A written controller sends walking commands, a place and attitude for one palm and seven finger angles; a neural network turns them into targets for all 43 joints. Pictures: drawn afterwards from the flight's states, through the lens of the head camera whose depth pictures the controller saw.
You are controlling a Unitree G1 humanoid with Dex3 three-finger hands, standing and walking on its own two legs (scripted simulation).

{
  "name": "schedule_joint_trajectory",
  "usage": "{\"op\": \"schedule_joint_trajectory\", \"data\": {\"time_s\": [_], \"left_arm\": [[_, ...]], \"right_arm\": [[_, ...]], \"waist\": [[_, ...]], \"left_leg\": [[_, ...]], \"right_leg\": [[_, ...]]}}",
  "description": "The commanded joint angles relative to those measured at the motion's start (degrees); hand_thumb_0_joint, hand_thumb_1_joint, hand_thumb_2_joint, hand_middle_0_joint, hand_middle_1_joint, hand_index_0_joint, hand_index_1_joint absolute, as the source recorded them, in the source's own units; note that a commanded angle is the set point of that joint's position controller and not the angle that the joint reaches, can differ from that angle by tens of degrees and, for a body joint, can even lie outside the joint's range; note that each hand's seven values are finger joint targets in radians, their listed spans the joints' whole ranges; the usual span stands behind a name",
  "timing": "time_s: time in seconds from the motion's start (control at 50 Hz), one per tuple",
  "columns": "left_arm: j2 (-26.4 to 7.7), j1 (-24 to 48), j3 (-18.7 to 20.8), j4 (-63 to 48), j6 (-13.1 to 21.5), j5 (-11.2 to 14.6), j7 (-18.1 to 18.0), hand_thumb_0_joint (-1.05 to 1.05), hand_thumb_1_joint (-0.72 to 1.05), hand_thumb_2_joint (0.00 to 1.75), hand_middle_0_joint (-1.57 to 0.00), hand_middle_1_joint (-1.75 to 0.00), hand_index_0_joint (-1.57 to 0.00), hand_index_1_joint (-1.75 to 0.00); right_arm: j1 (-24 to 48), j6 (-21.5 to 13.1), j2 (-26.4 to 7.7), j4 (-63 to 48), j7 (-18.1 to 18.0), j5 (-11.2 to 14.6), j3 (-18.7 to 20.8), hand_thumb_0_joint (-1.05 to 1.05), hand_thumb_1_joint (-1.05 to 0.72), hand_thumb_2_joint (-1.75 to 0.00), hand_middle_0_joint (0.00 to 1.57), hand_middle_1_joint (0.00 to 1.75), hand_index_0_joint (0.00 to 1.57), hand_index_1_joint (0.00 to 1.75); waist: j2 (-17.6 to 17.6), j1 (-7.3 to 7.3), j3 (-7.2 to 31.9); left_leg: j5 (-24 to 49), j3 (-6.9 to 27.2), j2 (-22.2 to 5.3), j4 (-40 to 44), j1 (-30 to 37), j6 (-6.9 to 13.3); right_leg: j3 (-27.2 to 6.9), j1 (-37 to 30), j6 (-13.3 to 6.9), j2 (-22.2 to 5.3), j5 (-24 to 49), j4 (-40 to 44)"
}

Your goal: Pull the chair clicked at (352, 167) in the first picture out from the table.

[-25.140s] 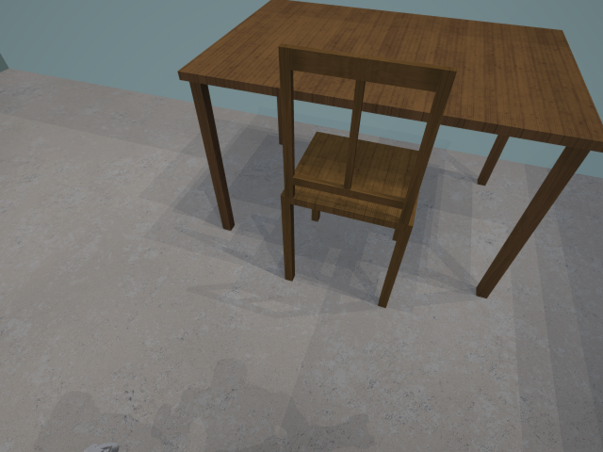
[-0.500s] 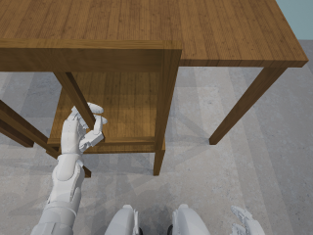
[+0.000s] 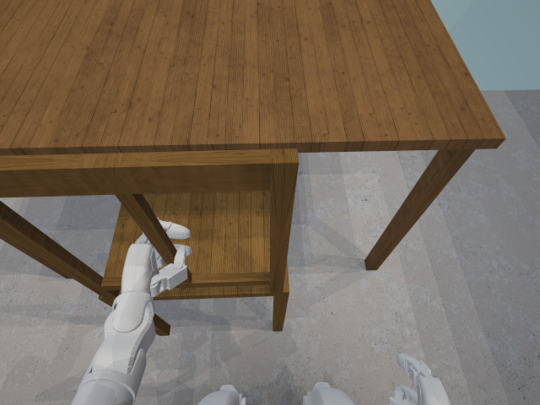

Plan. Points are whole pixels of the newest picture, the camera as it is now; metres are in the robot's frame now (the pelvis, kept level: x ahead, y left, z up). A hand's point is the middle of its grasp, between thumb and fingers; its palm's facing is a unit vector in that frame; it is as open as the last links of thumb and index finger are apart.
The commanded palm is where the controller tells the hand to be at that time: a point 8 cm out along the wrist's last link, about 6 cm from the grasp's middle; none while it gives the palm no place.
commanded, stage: step backward, pulling the chair out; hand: left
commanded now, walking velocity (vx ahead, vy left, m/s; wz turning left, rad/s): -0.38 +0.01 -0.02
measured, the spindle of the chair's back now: (163, 245) +0.35 +0.17 -0.01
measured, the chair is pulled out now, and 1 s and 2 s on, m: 0.04 0.16 0.27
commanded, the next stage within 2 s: none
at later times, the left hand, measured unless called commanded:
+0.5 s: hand (185, 295) +0.28 +0.13 -0.03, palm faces -0.02 -0.99 -0.13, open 5.1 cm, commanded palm +0.26 +0.18 -0.03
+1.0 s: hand (188, 346) +0.21 +0.11 -0.03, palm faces -0.07 -0.99 -0.15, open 5.1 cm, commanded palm +0.19 +0.16 -0.02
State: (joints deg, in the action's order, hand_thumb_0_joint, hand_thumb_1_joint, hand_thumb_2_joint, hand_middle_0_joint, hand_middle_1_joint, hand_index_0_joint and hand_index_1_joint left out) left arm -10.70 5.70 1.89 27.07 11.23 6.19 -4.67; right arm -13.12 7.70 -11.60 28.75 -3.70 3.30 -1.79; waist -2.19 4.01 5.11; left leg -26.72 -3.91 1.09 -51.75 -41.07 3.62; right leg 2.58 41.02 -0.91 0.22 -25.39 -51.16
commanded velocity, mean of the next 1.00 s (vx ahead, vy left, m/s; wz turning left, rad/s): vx -0.38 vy -0.02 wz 0.06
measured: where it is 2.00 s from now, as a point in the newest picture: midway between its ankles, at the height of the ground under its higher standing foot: outside the picture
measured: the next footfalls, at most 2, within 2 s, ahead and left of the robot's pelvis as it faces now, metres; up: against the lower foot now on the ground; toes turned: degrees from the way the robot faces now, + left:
left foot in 1.50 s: -0.17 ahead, +0.14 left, +0.00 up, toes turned +0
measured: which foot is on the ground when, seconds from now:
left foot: down 0.00-1.00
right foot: down 0.00-1.00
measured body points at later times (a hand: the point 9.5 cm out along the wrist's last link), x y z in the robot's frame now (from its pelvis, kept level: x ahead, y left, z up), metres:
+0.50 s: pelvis -0.03 +0.00 +0.04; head +0.04 +0.00 +0.49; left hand +0.28 +0.18 -0.01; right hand +0.05 -0.26 -0.08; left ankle -0.02 +0.08 -0.69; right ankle -0.02 -0.11 -0.69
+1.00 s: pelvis -0.10 +0.01 +0.04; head -0.05 +0.01 +0.49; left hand +0.21 +0.17 -0.01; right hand -0.02 -0.26 -0.07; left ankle -0.05 +0.10 -0.69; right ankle -0.03 -0.11 -0.68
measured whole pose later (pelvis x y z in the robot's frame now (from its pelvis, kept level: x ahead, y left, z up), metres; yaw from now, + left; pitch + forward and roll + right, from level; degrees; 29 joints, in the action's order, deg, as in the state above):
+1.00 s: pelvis -0.10 +0.01 +0.04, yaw -2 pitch +2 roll +0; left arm -8.3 14.4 -3.1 48.9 12.8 3.3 -5.8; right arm -13.5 5.6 -14.8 37.2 -6.2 2.0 0.6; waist 0.2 3.2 -4.2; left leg -11.9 -3.3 1.2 -31.3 -21.9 2.8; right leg 0.3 25.9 -1.1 -0.2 -14.8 -34.0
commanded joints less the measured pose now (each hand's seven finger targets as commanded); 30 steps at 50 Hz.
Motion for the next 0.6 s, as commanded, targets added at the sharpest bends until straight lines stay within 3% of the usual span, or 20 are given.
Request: {"op": "schedule_joint_trajectory", "data": {"time_s": [0.0,0.02,0.06,0.08,0.12,0.18,0.22,0.26,0.34,0.4,0.48,0.52,0.54,0.58], "left_arm": [[-8.96,14.67,1.8,-2.08,1.25,-3.94,-2.08,0.0,0.9,0.9,-0.5,-1.45,-0.5,-1.45],[-8.47,16.12,1.28,0.35,1.37,-4.02,-2.01,0.0,0.9,0.9,-0.5,-1.45,-0.5,-1.45],[-9.14,17.34,1.74,3.12,1.99,-4.34,-1.86,0.0,0.9,0.9,-0.5,-1.45,-0.5,-1.45],[-8.47,17.1,1.03,4.56,2.34,-4.41,-1.59,0.0,0.9,0.9,-0.5,-1.45,-0.5,-1.45],[-7.55,15.71,0.41,6.85,2.66,-4.38,-1.08,0.0,0.9,0.9,-0.5,-1.45,-0.5,-1.45],[-6.55,12.67,0.15,7.16,2.93,-4.09,-0.49,0.0,0.9,0.9,-0.5,-1.45,-0.5,-1.45],[-6.78,11.42,0.31,6.44,3.22,-3.96,-0.19,0.0,0.9,0.9,-0.5,-1.45,-0.5,-1.45],[-7.41,8.67,0.99,5.8,3.14,-3.96,-0.13,0.0,0.9,0.9,-0.5,-1.45,-0.5,-1.45],[-8.25,7.16,1.79,4.26,3.26,-3.84,-0.11,0.0,0.9,0.9,-0.5,-1.45,-0.5,-1.45],[-7.41,9.09,1.11,3.53,3.61,-3.96,-0.16,0.0,0.9,0.9,-0.5,-1.45,-0.5,-1.45],[-7.72,11.94,1.01,4.99,3.97,-4.34,-0.73,0.0,0.9,0.9,-0.5,-1.45,-0.5,-1.45],[-7.51,13.61,0.67,6.24,4.25,-4.33,-0.93,0.0,0.9,0.9,-0.5,-1.45,-0.5,-1.45],[-8.72,13.83,1.55,6.98,4.23,-4.28,-1.24,0.0,0.9,0.9,-0.5,-1.45,-0.5,-1.45],[-7.93,15.92,0.31,8.62,4.64,-4.2,-1.41,0.0,0.9,0.9,-0.5,-1.45,-0.5,-1.45]], "right_arm": [[-3.17,-0.7,-9.37,-2.76,-3.03,0.09,3.2,0.0,-0.9,-0.9,0.2,0.3,0.2,0.3],[-3.85,-0.64,-9.55,-2.01,-3.29,0.08,3.31,0.0,-0.9,-0.9,0.2,0.3,0.2,0.3],[-4.12,-0.7,-9.64,-0.97,-3.73,-0.2,3.56,0.0,-0.9,-0.9,0.2,0.3,0.2,0.3],[-4.13,-0.6,-9.74,-0.46,-3.79,-0.22,3.68,0.0,-0.9,-0.9,0.2,0.3,0.2,0.3],[-3.09,-0.3,-9.7,-0.12,-3.61,-0.57,3.9,0.0,-0.9,-0.9,0.2,0.3,0.2,0.3],[-1.34,-0.19,-9.43,-0.61,-2.71,-1.02,4.21,0.0,-0.9,-0.9,0.2,0.3,0.2,0.3],[-0.16,-0.31,-9.44,-0.97,-2.33,-1.45,4.18,0.0,-0.9,-0.9,0.2,0.3,0.2,0.3],[0.25,-0.39,-9.5,-1.35,-2.1,-1.76,4.15,0.0,-0.9,-0.9,0.2,0.3,0.2,0.3],[-0.31,-0.88,-9.89,-1.37,-2.09,-1.8,4.61,0.0,-0.9,-0.9,0.2,0.3,0.2,0.3],[-0.17,-1.49,-9.77,-0.87,-2.19,-1.95,4.72,0.0,-0.9,-0.9,0.2,0.3,0.2,0.3],[0.04,-2.34,-9.58,0.51,-2.47,-2.33,4.53,0.0,-0.9,-0.9,0.2,0.3,0.2,0.3],[0.08,-2.79,-9.34,1.27,-2.68,-2.21,4.45,0.0,-0.9,-0.9,0.2,0.3,0.2,0.3],[-0.33,-2.87,-9.72,1.42,-2.93,-2.04,4.6,0.0,-0.9,-0.9,0.2,0.3,0.2,0.3],[-0.32,-3.16,-9.28,2.02,-3.13,-1.78,4.48,0.0,-0.9,-0.9,0.2,0.3,0.2,0.3]], "waist": [[4.79,-0.14,16.02],[4.76,-0.03,16.37],[0.1,-0.18,16.28],[-2.21,-0.27,16.16],[-6.08,-0.79,14.82],[-8.01,-1.96,13.97],[-9.41,-2.6,12.35],[-9.89,-2.92,11.71],[-4.88,-2.34,13.71],[-4.2,-1.75,13.38],[-6.81,-1.63,11.15],[-5.6,-1.62,10.69],[-4.5,-1.61,10.4],[-1.76,-1.36,9.58]], "left_leg": [[27.69,7.12,-6.77,12.88,15.23,-1.22],[31.36,6.62,-7.07,13.73,17.3,-1.53],[38.02,6.24,-7.85,15.56,21.35,-2.01],[41.83,7.15,-8.74,16.62,23.48,-2.09],[46.39,9.25,-11.05,18.65,27.42,-1.67],[48.48,10.66,-13.12,21.24,31.19,-0.94],[45.8,10.92,-13.68,23.16,30.28,-0.72],[46.65,10.61,-13.95,23.86,30.5,-0.92],[49.51,9.26,-13.83,22.49,32.48,-1.83],[46.62,8.64,-14.02,23.46,32.8,-1.87],[39.63,8.45,-14.25,25.17,30.25,-1.17],[34.5,8.35,-13.8,25.14,28.47,-0.99],[31.69,8.2,-13.07,24.78,27.07,-1.12],[23.69,7.39,-10.7,23.49,25.07,-2.04]], "right_leg": [[-7.7,-21.67,1.98,-6.57,42.33,11.69],[-8.19,-23.56,2.28,-7.27,48.45,12.49],[-8.41,-25.76,2.1,-7.93,53.38,13.72],[-7.92,-26.16,1.59,-7.78,51.51,14.01],[-6.77,-24.98,0.81,-6.46,40.42,15.01],[-5.54,-25.15,0.13,-4.32,27.38,17.13],[-5.33,-26.06,-0.26,-3.98,24.82,18.01],[-5.61,-26.84,-0.46,-3.99,26.76,18.44],[-6.63,-28.71,-0.88,-4.76,35.44,18.93],[-6.79,-27.71,-0.94,-4.53,33.23,18.88],[-6.55,-26.44,-0.62,-4.27,27.46,18.41],[-7.02,-26.88,-0.63,-4.53,27.31,19.15],[-7.95,-27.5,-0.81,-4.92,28.85,19.71],[-10.46,-27.12,-1.34,-6.84,30.35,22.27]]}}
